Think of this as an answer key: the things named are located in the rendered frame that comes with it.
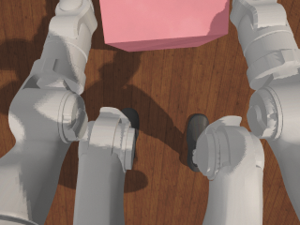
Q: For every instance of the right robot forearm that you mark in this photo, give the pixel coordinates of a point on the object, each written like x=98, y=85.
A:
x=267, y=42

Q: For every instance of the left robot shin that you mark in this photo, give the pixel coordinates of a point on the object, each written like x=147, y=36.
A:
x=103, y=112

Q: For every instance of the left robot forearm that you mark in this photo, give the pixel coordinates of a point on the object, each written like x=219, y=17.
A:
x=66, y=49

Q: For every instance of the robot right thigh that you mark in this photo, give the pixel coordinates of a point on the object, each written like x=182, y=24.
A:
x=235, y=196

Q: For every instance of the robot right upper arm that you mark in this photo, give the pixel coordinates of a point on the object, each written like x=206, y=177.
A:
x=274, y=114

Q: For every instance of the carton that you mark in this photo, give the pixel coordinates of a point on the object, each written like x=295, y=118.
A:
x=149, y=25

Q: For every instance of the robot left upper arm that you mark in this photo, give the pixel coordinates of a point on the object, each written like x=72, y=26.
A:
x=44, y=123

